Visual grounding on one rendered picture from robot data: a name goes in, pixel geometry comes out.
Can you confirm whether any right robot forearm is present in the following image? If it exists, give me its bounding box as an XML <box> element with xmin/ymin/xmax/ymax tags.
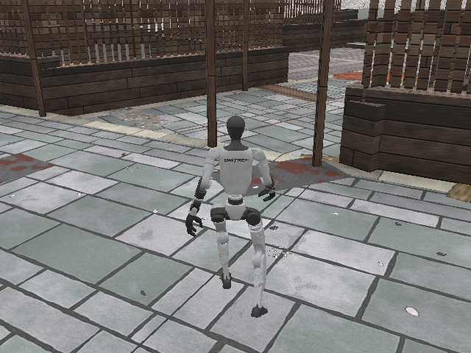
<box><xmin>265</xmin><ymin>174</ymin><xmax>275</xmax><ymax>193</ymax></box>

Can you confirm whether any left robot forearm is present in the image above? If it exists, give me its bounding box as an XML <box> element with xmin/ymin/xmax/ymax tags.
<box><xmin>188</xmin><ymin>177</ymin><xmax>207</xmax><ymax>216</ymax></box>

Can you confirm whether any robot left upper arm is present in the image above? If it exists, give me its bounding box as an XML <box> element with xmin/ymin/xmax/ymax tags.
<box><xmin>200</xmin><ymin>147</ymin><xmax>221</xmax><ymax>189</ymax></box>

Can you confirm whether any robot right upper arm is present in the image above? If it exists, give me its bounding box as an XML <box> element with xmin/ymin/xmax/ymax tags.
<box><xmin>251</xmin><ymin>148</ymin><xmax>272</xmax><ymax>186</ymax></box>

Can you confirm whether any left robot hand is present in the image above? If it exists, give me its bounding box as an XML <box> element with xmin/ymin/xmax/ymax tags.
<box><xmin>185</xmin><ymin>214</ymin><xmax>202</xmax><ymax>237</ymax></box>

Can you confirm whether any humanoid robot torso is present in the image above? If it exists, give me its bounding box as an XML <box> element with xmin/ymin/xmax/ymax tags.
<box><xmin>219</xmin><ymin>144</ymin><xmax>253</xmax><ymax>221</ymax></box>

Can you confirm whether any right robot foot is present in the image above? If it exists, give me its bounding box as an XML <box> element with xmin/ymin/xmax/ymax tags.
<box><xmin>251</xmin><ymin>304</ymin><xmax>268</xmax><ymax>318</ymax></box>

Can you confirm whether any right robot hand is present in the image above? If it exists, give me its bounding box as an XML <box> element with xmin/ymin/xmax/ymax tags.
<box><xmin>258</xmin><ymin>189</ymin><xmax>275</xmax><ymax>202</ymax></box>

